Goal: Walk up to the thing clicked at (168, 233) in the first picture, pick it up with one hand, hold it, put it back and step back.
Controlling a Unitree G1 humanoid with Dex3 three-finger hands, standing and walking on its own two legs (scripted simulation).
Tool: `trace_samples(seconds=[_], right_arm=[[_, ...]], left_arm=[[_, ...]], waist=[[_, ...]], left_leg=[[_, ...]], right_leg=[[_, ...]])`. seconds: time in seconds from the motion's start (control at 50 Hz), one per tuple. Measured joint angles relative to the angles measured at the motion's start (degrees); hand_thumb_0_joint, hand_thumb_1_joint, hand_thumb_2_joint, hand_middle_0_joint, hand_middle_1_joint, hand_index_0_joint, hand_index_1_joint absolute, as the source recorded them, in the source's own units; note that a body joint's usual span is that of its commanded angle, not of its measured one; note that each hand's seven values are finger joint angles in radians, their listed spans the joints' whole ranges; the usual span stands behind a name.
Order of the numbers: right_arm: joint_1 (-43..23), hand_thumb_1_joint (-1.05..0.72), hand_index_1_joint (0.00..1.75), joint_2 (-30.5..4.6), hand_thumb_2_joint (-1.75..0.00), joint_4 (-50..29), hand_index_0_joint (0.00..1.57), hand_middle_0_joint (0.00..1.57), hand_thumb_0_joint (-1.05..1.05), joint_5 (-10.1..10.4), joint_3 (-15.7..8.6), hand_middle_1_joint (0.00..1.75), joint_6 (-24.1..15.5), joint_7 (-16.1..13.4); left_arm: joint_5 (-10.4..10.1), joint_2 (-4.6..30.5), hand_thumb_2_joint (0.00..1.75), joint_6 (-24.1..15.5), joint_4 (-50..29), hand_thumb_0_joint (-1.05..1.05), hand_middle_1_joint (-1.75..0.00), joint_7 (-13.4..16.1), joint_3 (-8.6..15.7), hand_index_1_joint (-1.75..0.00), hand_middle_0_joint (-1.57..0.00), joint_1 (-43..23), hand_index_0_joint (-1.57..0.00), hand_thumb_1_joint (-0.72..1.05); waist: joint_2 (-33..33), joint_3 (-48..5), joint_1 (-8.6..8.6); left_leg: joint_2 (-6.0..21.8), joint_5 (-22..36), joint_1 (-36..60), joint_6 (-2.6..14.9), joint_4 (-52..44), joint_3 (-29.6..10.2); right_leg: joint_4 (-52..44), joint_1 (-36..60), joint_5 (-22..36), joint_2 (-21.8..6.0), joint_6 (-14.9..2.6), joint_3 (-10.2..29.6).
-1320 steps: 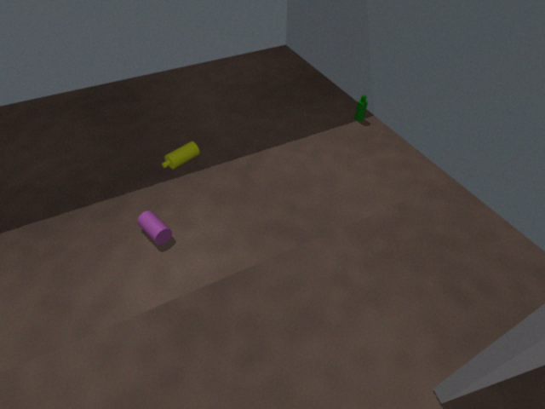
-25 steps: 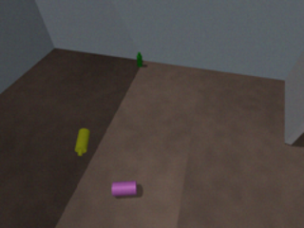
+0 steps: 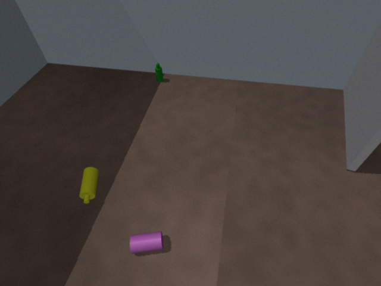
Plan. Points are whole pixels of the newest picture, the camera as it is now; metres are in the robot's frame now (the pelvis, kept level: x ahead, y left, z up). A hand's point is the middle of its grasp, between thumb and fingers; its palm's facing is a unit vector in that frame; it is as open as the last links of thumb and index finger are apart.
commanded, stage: walk up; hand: left
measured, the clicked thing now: (147, 242) +0.47 +0.23 -0.72
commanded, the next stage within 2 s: none
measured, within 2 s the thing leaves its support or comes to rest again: neither
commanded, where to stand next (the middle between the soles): +0.08 +0.02 m, yaw -4 degrees
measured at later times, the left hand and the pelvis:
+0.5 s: hand out of the picture +0.18 +0.27 -0.15, palm faces -0.11 -0.92 -0.37, open 7.4 cm; pelvis +0.05 +0.01 +0.00, yaw -6 degrees
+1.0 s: hand out of the picture +0.16 +0.27 -0.14, palm faces -0.14 -0.93 -0.35, open 7.4 cm; pelvis +0.03 +0.03 +0.01, yaw -7 degrees
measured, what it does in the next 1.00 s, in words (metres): steps on the spot: left foot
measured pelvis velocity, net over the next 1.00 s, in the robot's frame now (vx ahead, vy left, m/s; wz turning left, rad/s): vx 0.03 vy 0.03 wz -0.11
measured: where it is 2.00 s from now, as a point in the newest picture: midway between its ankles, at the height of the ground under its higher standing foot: outside the picture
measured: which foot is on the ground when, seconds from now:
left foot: down 0.00-0.00, up 0.02-0.30, down 0.32-1.00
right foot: down 0.00-1.00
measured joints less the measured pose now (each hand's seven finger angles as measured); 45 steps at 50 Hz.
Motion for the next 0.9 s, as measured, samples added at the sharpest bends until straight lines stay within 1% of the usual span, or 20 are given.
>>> trace_samples(seconds=[0.02, 0.06, 0.08, 0.14, 0.2, 0.26, 0.28, 0.3, 0.32, 0.36, 0.38, 0.42, 0.44, 0.48, 0.5, 0.52, 0.54, 0.6, 0.72, 0.9], right_arm=[[-0.2, -0.90, 0.30, -0.3, -0.90, -0.2, 0.21, 0.21, 0.01, 0.2, 0.0, 0.30, 0.7, -0.2], [-0.7, -0.91, 0.30, -0.5, -0.90, -1.2, 0.21, 0.21, 0.01, 0.4, 0.1, 0.30, 1.8, -0.5], [-1.1, -0.91, 0.30, -0.6, -0.90, -1.8, 0.21, 0.21, 0.01, 0.5, 0.1, 0.30, 1.9, -0.5], [-2.0, -0.91, 0.30, -0.9, -0.90, -3.6, 0.21, 0.20, 0.01, 0.9, 0.2, 0.30, 1.8, -0.5], [-2.9, -0.91, 0.30, -0.9, -0.90, -4.8, 0.21, 0.20, 0.01, 1.0, 0.4, 0.30, 1.9, -0.5], [-3.9, -0.91, 0.30, -0.3, -0.90, -4.9, 0.21, 0.20, 0.01, 1.2, 0.4, 0.30, 1.8, -0.7], [-4.1, -0.91, 0.30, 0.0, -0.90, -4.8, 0.21, 0.20, 0.01, 1.3, 0.4, 0.30, 1.6, -0.8], [-4.2, -0.91, 0.30, 0.3, -0.90, -4.7, 0.21, 0.20, 0.01, 1.4, 0.3, 0.30, 1.3, -0.9], [-4.2, -0.91, 0.30, 0.6, -0.90, -4.5, 0.21, 0.20, 0.01, 1.3, 0.2, 0.30, 1.0, -1.0], [-4.8, -0.91, 0.30, 2.3, -0.90, -3.8, 0.21, 0.20, 0.01, 1.2, 0.4, 0.30, 0.9, -1.2], [-5.1, -0.91, 0.30, 2.9, -0.90, -3.8, 0.21, 0.20, 0.01, 1.2, 0.7, 0.30, 1.0, -1.1], [-5.9, -0.91, 0.30, 3.6, -0.90, -3.9, 0.21, 0.21, 0.01, 1.2, 1.2, 0.30, 1.0, -0.9], [-6.4, -0.90, 0.30, 3.7, -0.90, -4.0, 0.21, 0.21, 0.01, 1.1, 1.4, 0.30, 1.0, -0.9], [-7.2, -0.90, 0.30, 3.8, -0.90, -4.6, 0.21, 0.21, 0.01, 1.0, 1.7, 0.30, 0.8, -0.9], [-7.6, -0.90, 0.30, 3.7, -0.90, -4.8, 0.21, 0.21, 0.01, 1.1, 1.7, 0.30, 0.7, -0.9], [-8.0, -0.90, 0.30, 3.5, -0.90, -5.0, 0.21, 0.21, 0.01, 1.3, 1.8, 0.30, 0.8, -0.8], [-8.7, -0.90, 0.30, 3.1, -0.90, -5.0, 0.21, 0.21, 0.01, 1.7, 1.8, 0.30, 1.0, -0.8], [-9.7, -0.90, 0.30, 1.7, -0.90, -5.0, 0.21, 0.21, 0.01, 2.5, 1.3, 0.30, 1.7, -0.9], [-9.4, -0.90, 0.30, -0.2, -0.90, -3.4, 0.21, 0.21, 0.01, 2.2, 0.7, 0.30, 2.0, -0.5], [-8.8, -0.91, 0.30, 0.4, -0.90, -1.0, 0.21, 0.20, 0.01, 1.9, 1.3, 0.30, 2.2, 0.2]], left_arm=[[-0.1, -0.4, 0.89, -0.5, -0.5, 0.01, -0.30, 0.2, 0.0, -0.30, -0.20, 0.2, -0.20, 0.90], [-0.1, -1.0, 0.89, -0.7, -2.0, 0.01, -0.30, 0.4, -0.2, -0.30, -0.20, 1.1, -0.20, 0.90], [-0.3, -1.3, 0.89, -0.6, -2.6, 0.01, -0.30, 0.5, -0.3, -0.30, -0.20, 1.4, -0.20, 0.90], [-0.8, -1.8, 0.89, -0.4, -3.8, 0.01, -0.30, 1.1, -0.9, -0.30, -0.20, 1.9, -0.20, 0.90], [-1.0, -1.9, 0.89, -0.6, -4.7, 0.01, -0.30, 1.8, -1.5, -0.30, -0.20, 1.7, -0.21, 0.90], [-1.2, -1.8, 0.89, -0.3, -5.4, 0.01, -0.30, 2.3, -1.9, -0.30, -0.20, 0.6, -0.21, 0.90], [-1.4, -1.6, 0.89, 0.0, -5.7, 0.01, -0.30, 2.4, -1.9, -0.30, -0.20, 0.0, -0.21, 0.90], [-1.7, -1.3, 0.89, 0.4, -5.9, 0.01, -0.30, 2.3, -2.0, -0.30, -0.20, -0.6, -0.21, 0.90], [-2.0, -1.0, 0.89, 0.9, -6.1, 0.01, -0.30, 2.3, -1.9, -0.30, -0.20, -1.3, -0.21, 0.90], [-2.7, -0.3, 0.89, 1.9, -6.0, 0.01, -0.30, 2.5, -1.5, -0.30, -0.20, -3.3, -0.21, 0.90], [-2.8, -0.1, 0.89, 2.2, -6.1, 0.01, -0.30, 2.5, -1.4, -0.30, -0.20, -3.9, -0.20, 0.90], [-2.6, 0.2, 0.89, 2.5, -6.1, 0.01, -0.30, 2.4, -1.3, -0.30, -0.20, -4.9, -0.20, 0.90], [-2.4, 0.3, 0.89, 2.5, -6.0, 0.01, -0.30, 2.2, -1.3, -0.30, -0.20, -5.4, -0.20, 0.90], [-2.2, 0.8, 0.89, 2.3, -5.9, 0.01, -0.30, 1.9, -1.0, -0.30, -0.20, -6.0, -0.20, 0.90], [-2.2, 0.9, 0.89, 2.1, -5.8, 0.01, -0.30, 1.8, -0.9, -0.30, -0.20, -6.3, -0.20, 0.90], [-2.1, 1.1, 0.89, 1.8, -5.6, 0.01, -0.30, 1.7, -0.8, -0.30, -0.20, -6.3, -0.20, 0.90], [-1.9, 1.1, 0.89, 1.6, -5.2, 0.01, -0.30, 1.8, -0.7, -0.30, -0.20, -6.5, -0.20, 0.90], [-1.5, 0.2, 0.89, 1.4, -4.2, 0.01, -0.30, 1.7, -1.1, -0.30, -0.20, -6.5, -0.20, 0.90], [-1.5, -0.5, 0.89, 1.9, -3.4, 0.01, -0.30, 1.4, -1.7, -0.30, -0.20, -6.2, -0.20, 0.90], [-1.3, -0.5, 0.89, 2.1, -2.4, 0.01, -0.30, 1.2, -1.8, -0.30, -0.20, -7.4, -0.20, 0.90]], waist=[[0.6, 0.7, 0.10], [0.5, 1.5, 1.03], [0.4, 1.9, 1.33], [0.5, 2.9, 1.27], [0.9, 3.7, 1.41], [1.1, 4.2, 1.38], [0.9, 4.3, 1.26], [0.7, 4.3, 1.08], [0.3, 4.3, 0.83], [-2.3, 4.7, 1.29], [-2.9, 4.4, 1.43], [-2.6, 4.2, 1.18], [-2.5, 4.1, 1.12], [-2.3, 3.9, 1.16], [-2.2, 3.9, 1.18], [-2.3, 3.8, 1.33], [-1.8, 4.1, 1.29], [0.2, 4.3, 0.41], [0.5, 3.4, 0.43], [-0.6, 3.5, 0.22]], left_leg=[[-0.1, -2.0, -1.9, 0.57, 4.8, -1.3], [-2.2, -6.6, -6.0, 1.19, 13.4, -2.7], [-3.1, -7.5, -8.1, 1.39, 17.1, -2.7], [-3.6, -6.5, -13.1, 1.68, 21.4, -3.0], [-3.1, -4.1, -15.3, 1.52, 18.3, -4.0], [-2.5, -0.7, -14.8, 1.27, 10.3, -4.5], [-2.5, 1.9, -13.9, 1.30, 7.0, -4.5], [-2.6, 6.2, -12.6, 1.49, 2.9, -4.3], [-2.8, 10.5, -11.3, 1.06, 0.0, -4.2], [-4.2, 10.1, -10.3, 0.16, -0.3, -2.8], [-4.1, 9.6, -10.3, 0.13, -0.2, -2.4], [-3.1, 8.9, -10.5, 0.18, 0.2, -2.4], [-2.6, 8.8, -10.6, 0.11, 0.2, -2.4], [-2.0, 8.7, -11.3, -0.15, 0.4, -2.1], [-1.8, 8.5, -11.7, -0.37, 0.8, -2.0], [-1.8, 8.2, -12.3, -0.60, 1.6, -1.6], [-1.4, 7.8, -12.7, -0.85, 2.5, -1.7], [-1.0, 7.9, -13.0, -0.54, 3.0, -2.6], [-2.6, 9.4, -11.6, -0.74, 0.4, -2.0], [-2.6, 11.8, -10.6, -0.43, -2.6, -1.7]], right_leg=[[-0.4, 0.6, -0.8, 0.7, -0.32, -0.1], [-2.1, 1.7, -1.2, 0.9, -0.81, 1.3], [-3.3, 2.4, -0.8, 0.9, -0.95, 2.0], [-7.2, 4.6, 0.7, 1.0, -1.06, 3.1], [-8.1, 5.5, 0.6, 1.5, -0.86, 4.0], [-5.7, 5.3, -1.3, 1.9, -0.50, 4.2], [-4.1, 4.9, -2.5, 1.9, -0.28, 4.1], [-2.0, 4.5, -3.9, 1.8, -0.01, 4.0], [0.3, 4.0, -5.5, 1.6, 0.35, 3.8], [4.2, 2.9, -6.8, 0.2, 0.60, 5.1], [5.8, 2.1, -8.1, 0.2, 0.57, 5.3], [8.8, 0.9, -12.8, 0.7, 0.41, 4.2], [9.1, 0.6, -13.8, 0.8, 0.23, 3.7], [7.6, 0.7, -12.3, 0.4, -0.10, 3.4], [4.9, 1.4, -9.6, 0.0, -0.18, 3.2], [1.6, 2.2, -5.2, -0.7, -0.08, 3.3], [0.5, 2.7, -4.7, -0.5, 0.88, 3.3], [0.8, 2.8, -5.6, 0.0, 1.35, 2.5], [1.9, 2.5, -6.2, -1.6, 1.82, 2.9], [-1.4, 3.5, -3.5, -1.7, 2.35, 3.1]])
